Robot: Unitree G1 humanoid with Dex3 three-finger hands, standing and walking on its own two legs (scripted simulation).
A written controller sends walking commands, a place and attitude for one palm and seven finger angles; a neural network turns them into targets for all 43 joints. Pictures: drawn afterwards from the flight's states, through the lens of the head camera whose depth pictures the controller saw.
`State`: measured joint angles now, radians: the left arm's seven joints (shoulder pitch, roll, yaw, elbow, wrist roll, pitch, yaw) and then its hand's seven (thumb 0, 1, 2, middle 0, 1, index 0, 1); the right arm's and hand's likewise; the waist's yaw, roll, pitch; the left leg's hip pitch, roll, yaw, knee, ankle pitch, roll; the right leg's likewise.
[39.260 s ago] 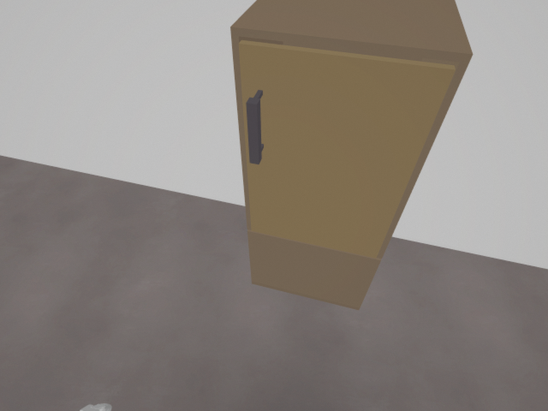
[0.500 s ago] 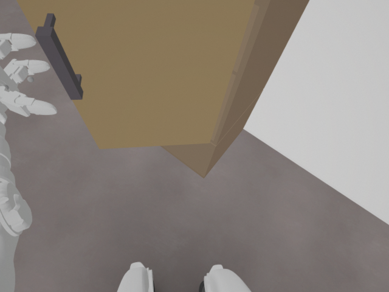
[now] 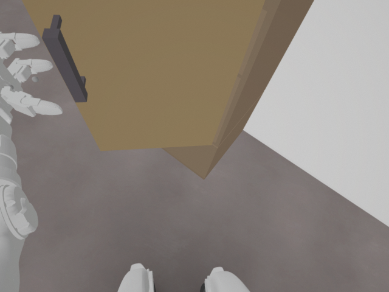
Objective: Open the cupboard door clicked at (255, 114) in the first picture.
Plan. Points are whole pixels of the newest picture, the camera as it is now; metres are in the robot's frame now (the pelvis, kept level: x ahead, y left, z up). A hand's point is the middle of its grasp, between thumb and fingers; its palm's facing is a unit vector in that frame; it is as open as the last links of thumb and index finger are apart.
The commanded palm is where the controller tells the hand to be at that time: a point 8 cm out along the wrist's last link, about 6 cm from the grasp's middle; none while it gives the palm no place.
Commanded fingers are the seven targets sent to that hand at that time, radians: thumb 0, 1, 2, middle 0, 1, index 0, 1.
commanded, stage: move the hooked fingers beside the handle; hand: left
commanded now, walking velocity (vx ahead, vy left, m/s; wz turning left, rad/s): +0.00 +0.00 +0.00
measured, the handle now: (70, 62) +0.54 +0.21 +0.10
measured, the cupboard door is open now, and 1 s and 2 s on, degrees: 44 44 44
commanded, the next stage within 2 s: slide the fingers in behind the handle in 0.38 s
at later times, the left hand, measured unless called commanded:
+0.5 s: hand (43, 80) +0.49 +0.25 +0.10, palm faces +0.05 -1.00 +0.00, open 14.0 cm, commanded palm +0.47 +0.30 +0.10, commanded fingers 0.00 -0.50 0.30 -0.30 -1.20 -0.30 -1.20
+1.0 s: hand (57, 81) +0.49 +0.22 +0.11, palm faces +0.04 -1.00 +0.02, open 14.0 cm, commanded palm +0.47 +0.27 +0.10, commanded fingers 0.00 -0.50 0.30 -0.30 -1.20 -0.30 -1.20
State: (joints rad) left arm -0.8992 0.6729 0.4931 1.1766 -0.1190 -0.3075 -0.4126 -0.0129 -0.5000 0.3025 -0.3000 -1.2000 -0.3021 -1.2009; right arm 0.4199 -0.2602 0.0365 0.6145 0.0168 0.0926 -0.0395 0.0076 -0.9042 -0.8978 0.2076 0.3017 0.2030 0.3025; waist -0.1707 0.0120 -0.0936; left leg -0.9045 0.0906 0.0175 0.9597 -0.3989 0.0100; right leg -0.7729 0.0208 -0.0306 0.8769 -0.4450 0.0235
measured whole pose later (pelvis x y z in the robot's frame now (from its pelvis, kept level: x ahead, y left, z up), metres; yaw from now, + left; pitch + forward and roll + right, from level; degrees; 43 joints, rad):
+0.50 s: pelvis -0.01 -0.01 +0.00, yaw +0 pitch +19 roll -4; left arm -0.93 0.68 0.49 1.22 -0.10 -0.31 -0.39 -0.01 -0.50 0.30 -0.30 -1.20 -0.30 -1.20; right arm 0.40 -0.28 0.04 0.61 0.02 0.08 -0.05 0.01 -0.90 -0.90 0.21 0.30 0.20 0.30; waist -0.18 0.02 -0.08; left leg -0.92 0.09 0.01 0.97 -0.39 0.00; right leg -0.80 0.02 -0.04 0.91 -0.45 0.01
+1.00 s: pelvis -0.01 -0.01 +0.00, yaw +0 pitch +19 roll -3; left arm -0.91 0.61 0.45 1.18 -0.12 -0.32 -0.35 -0.01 -0.50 0.30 -0.30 -1.20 -0.30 -1.20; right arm 0.40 -0.27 0.03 0.62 0.02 0.08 -0.04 0.01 -0.91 -0.90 0.21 0.30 0.20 0.30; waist -0.17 0.02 -0.09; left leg -0.91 0.09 0.01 0.97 -0.39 0.00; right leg -0.79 0.03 -0.04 0.91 -0.45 0.01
